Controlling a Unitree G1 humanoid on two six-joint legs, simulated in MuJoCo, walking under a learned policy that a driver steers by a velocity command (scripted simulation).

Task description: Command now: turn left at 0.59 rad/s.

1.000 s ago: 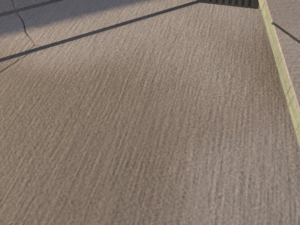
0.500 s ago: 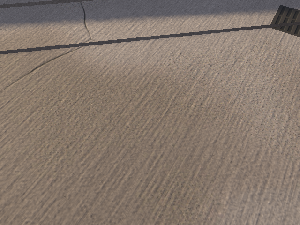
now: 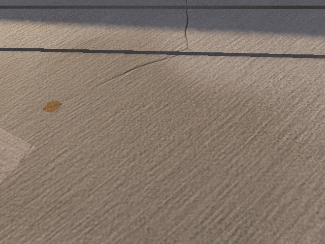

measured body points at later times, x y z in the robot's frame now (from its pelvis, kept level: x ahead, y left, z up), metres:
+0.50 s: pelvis +0.08 +0.07 -0.01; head +0.09 +0.10 +0.44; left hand +0.05 +0.36 -0.14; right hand +0.28 -0.15 -0.10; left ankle +0.03 +0.13 -0.74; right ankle +0.07 -0.08 -0.67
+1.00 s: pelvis +0.34 +0.16 -0.01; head +0.37 +0.17 +0.44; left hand +0.31 +0.46 -0.11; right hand +0.55 -0.04 -0.14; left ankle +0.19 +0.19 -0.65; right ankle +0.44 +0.11 -0.74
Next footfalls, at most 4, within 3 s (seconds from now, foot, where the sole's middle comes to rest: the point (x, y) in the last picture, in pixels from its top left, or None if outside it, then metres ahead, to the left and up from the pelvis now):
0.38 left None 0.07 0.14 -0.78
0.86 right None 0.47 0.13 -0.78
1.36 left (67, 236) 0.53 0.48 -0.78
1.90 right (38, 173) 0.84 0.68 -0.78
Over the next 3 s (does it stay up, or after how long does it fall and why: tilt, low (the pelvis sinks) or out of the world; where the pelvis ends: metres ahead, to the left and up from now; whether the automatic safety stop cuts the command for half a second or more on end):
stays up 0.83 1.12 -0.01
